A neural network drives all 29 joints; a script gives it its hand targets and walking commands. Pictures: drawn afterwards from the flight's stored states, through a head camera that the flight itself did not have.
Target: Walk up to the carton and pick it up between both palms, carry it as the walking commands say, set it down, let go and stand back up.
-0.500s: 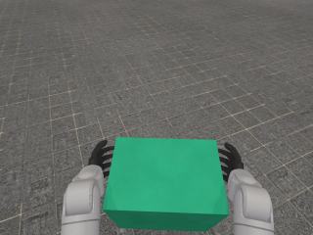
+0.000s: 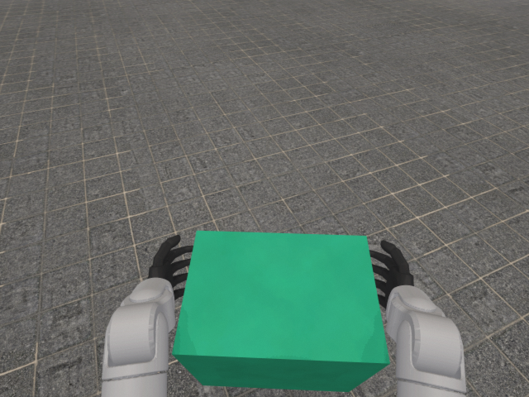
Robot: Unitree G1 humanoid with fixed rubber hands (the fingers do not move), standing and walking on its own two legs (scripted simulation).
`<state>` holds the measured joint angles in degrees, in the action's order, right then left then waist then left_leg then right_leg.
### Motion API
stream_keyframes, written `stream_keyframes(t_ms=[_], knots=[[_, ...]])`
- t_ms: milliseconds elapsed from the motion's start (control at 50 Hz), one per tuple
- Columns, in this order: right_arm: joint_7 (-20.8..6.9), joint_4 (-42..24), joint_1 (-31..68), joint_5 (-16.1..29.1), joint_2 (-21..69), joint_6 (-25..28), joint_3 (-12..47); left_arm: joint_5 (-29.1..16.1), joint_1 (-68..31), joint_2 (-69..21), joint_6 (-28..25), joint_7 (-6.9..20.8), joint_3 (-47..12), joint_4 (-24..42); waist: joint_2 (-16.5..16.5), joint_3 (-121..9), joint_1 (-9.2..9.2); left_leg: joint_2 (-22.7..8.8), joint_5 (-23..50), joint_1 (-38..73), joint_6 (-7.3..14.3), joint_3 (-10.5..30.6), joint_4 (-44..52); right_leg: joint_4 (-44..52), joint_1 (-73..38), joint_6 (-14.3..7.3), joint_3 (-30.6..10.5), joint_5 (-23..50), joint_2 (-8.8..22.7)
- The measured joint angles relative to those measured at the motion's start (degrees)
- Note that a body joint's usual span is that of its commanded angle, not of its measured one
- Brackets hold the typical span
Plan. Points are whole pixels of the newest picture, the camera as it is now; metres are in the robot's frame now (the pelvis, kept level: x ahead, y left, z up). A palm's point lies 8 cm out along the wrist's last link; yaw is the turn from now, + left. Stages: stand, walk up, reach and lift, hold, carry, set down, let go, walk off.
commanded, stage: carry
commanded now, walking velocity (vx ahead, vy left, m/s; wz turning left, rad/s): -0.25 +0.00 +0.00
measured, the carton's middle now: (277, 316) +0.26 +0.00 -0.01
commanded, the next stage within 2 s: none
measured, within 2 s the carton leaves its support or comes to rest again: neither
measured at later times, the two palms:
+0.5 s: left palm (152, 337) +0.19 +0.16 +0.07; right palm (416, 346) +0.19 -0.17 +0.07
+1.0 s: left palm out of the picture +0.10 +0.11 +0.09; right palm out of the picture +0.09 -0.22 +0.08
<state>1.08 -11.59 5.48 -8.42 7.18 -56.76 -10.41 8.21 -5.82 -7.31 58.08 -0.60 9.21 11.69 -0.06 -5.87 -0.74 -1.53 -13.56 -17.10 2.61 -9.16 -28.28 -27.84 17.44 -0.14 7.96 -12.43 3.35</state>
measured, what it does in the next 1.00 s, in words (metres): walks backwards: right foot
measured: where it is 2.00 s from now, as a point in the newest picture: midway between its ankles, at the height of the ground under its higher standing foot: outside the picture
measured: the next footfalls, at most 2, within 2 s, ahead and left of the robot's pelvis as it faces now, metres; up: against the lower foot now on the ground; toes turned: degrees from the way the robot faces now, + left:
right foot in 0.78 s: -0.08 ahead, -0.13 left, +0.00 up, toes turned -7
left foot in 1.22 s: -0.26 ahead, +0.11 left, +0.00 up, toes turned +6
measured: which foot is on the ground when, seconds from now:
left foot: down 0.00-0.78, up 0.80-1.00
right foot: down 0.00-0.58, up 0.60-0.76, down 0.78-1.00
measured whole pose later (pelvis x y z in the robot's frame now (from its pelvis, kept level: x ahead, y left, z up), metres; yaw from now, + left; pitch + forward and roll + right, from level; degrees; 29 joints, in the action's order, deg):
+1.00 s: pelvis -0.16 -0.04 +0.00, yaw -1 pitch +4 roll +3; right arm 2.2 -26.2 5.6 -6.5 7.3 -67.4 -9.1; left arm 6.4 -4.4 -7.3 67.1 -0.9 8.3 25.9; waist 0.6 -2.0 0.9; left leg -1.4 -26.0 -31.7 -3.1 -1.7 -66.5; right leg -29.6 22.3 -3.1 5.3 -11.2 2.6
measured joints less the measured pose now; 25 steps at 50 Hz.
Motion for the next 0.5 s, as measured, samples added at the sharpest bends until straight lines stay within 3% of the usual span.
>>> stream_keyframes(t_ms=[140,380,500], knots=[[0.75,-11.51,-1.13,2.27,0.04,-7.01,1.12,-2.36,2.16,0.10,6.55,-1.02,-1.13,12.04,-0.01,1.19,0.69,0.01,-0.70,-2.05,0.16,0.18,-2.60,-2.73,2.01,0.13,0.11,-0.82,0.42],[0.38,-11.85,0.38,0.92,0.13,-11.16,0.64,-2.13,0.15,0.00,10.70,-1.16,-0.47,11.85,0.62,3.17,-0.48,-0.67,0.32,-6.98,0.40,0.07,-6.86,-7.02,7.03,-0.78,-0.01,0.16,0.46],[0.38,-12.38,0.10,0.76,0.12,-11.39,0.58,-1.96,-0.40,-0.05,11.04,-0.98,-0.53,11.66,0.34,3.56,0.04,-0.80,2.57,-8.96,0.41,0.18,-6.31,-6.20,8.80,-1.28,0.27,2.45,0.34]])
